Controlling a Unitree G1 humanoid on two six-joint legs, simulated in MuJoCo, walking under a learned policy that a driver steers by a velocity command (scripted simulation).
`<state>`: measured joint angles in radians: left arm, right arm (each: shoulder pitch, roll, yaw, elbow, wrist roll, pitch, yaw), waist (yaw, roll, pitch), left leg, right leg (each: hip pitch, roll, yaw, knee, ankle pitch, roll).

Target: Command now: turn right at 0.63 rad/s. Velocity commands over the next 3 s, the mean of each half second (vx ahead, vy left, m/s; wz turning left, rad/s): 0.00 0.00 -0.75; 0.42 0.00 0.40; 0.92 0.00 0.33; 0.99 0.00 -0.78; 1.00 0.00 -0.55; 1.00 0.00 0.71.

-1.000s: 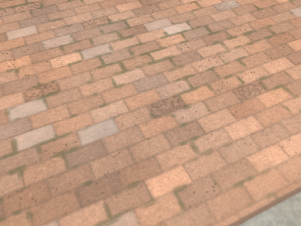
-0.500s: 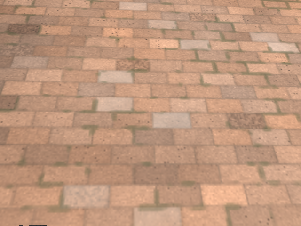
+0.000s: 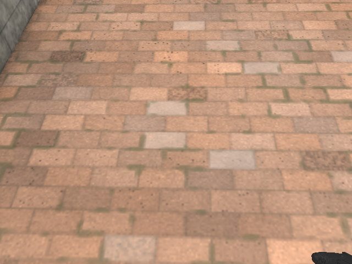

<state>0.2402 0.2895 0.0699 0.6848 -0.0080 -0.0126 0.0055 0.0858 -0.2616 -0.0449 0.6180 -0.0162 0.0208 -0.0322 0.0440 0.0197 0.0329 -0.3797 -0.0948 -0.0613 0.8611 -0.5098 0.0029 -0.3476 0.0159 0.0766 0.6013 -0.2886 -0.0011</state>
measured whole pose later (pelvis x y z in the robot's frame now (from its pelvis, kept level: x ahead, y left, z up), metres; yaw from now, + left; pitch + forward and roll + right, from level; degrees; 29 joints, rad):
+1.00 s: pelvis +0.13 +0.00 +0.00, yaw -8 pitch +2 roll -2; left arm 0.41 0.31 0.08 0.80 0.05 -0.08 0.01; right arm 0.19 -0.32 -0.08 0.67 -0.03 0.04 0.11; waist 0.03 0.01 -0.02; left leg -0.75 0.12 0.04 1.00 -0.15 0.03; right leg 0.13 -0.08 -0.25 0.22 -0.35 0.09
